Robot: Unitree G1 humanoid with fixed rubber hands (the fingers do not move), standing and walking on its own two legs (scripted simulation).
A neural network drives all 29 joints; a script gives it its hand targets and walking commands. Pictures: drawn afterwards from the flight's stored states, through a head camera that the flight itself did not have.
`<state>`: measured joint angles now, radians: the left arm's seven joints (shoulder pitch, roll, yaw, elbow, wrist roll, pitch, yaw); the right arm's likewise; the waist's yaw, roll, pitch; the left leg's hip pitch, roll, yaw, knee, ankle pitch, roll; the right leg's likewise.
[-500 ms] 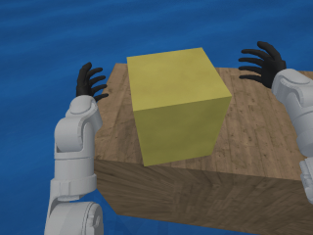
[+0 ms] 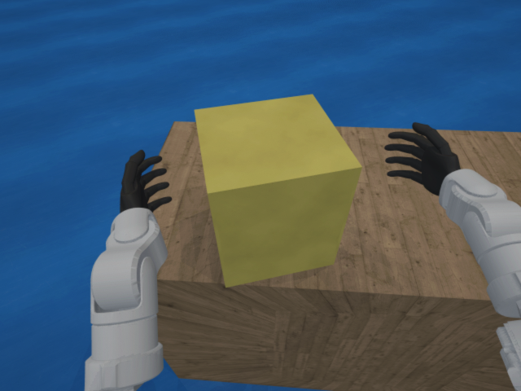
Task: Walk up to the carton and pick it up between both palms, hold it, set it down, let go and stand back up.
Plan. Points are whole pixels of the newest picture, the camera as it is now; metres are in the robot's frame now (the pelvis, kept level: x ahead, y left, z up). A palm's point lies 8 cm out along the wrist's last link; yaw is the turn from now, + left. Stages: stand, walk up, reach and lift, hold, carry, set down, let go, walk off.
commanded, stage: set down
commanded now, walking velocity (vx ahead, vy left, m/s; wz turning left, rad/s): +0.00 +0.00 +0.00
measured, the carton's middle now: (268, 192) +0.44 +0.04 +0.06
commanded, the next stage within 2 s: none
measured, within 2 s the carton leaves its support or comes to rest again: neither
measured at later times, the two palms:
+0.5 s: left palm (152, 252) +0.27 +0.18 +0.12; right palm (459, 235) +0.33 -0.24 +0.10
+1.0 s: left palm (161, 296) +0.24 +0.17 +0.07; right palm (477, 301) +0.26 -0.26 +0.05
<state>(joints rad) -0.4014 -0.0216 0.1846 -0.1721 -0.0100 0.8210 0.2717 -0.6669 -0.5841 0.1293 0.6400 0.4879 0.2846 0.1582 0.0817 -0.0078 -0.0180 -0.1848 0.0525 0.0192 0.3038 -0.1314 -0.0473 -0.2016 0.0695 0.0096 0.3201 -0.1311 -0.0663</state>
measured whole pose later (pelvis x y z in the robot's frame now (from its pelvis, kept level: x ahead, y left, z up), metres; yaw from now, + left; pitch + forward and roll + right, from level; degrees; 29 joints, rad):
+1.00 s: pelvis +0.01 +0.00 +0.00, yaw -2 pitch -2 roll +1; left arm 0.17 -0.11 -0.02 -0.23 0.07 0.34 0.32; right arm 0.04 -0.54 0.04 0.37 0.45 -0.08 0.25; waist 0.05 -0.04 0.01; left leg -0.12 0.05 0.03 0.30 -0.15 -0.04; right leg -0.15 0.08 0.05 0.33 -0.15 -0.07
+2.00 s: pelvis +0.03 +0.03 +0.00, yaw -1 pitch -1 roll +0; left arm 0.31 0.08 -0.01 0.20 0.03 0.12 0.15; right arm 0.23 -0.32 0.01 0.53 0.19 -0.17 0.18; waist 0.04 -0.04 0.03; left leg -0.10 0.02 0.02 0.30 -0.18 -0.01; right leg -0.11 0.04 0.04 0.29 -0.16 -0.03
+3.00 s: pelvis +0.02 +0.04 +0.00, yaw +0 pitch -4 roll +0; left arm 0.18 0.22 -0.01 0.53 -0.01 0.12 0.02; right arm 0.17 -0.17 -0.04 0.75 -0.02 -0.20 0.03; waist 0.02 -0.02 0.07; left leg -0.09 0.01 0.04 0.39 -0.23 0.01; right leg -0.09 0.03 0.03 0.37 -0.21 -0.01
